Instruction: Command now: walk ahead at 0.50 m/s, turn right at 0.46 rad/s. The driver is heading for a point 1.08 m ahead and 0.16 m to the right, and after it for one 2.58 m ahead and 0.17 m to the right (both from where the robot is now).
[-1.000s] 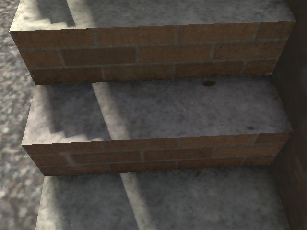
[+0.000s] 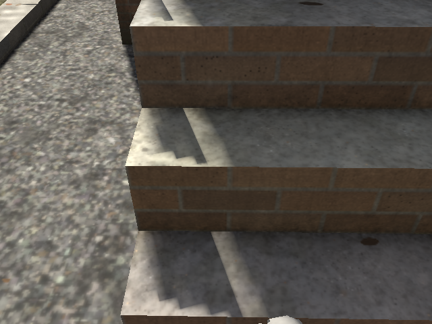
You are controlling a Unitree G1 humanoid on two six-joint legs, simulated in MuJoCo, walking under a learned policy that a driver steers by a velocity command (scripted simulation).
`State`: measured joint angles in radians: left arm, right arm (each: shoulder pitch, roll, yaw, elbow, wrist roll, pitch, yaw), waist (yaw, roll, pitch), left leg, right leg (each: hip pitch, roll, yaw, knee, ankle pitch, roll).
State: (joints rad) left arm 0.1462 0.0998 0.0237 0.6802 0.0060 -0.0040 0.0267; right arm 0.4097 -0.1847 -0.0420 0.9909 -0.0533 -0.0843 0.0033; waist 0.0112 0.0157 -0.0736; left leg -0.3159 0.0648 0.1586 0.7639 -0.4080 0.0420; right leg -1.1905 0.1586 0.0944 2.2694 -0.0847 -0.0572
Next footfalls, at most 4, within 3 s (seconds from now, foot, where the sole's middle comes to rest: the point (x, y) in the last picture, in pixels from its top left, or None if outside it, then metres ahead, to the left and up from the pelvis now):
0.34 right None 0.29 -0.19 -0.53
0.98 left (283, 273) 0.54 -0.11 -0.32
1.48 right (428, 200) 0.58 -0.39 -0.13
1.94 left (309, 321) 0.42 -0.15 -0.32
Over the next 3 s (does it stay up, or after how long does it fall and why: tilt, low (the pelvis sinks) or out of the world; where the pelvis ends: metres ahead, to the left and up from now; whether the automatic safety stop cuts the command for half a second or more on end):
stays up -0.42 -0.18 -0.43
